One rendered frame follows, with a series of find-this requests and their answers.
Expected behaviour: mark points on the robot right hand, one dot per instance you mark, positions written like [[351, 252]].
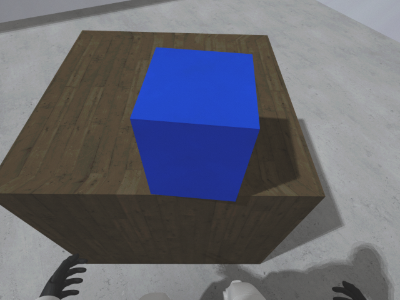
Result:
[[349, 290]]

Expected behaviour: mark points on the pedestal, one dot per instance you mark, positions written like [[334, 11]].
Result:
[[74, 173]]

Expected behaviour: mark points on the carton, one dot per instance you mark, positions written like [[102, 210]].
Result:
[[196, 122]]

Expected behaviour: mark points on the right robot thigh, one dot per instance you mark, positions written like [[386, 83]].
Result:
[[242, 291]]

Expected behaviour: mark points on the robot left hand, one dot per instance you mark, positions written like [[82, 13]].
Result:
[[58, 281]]

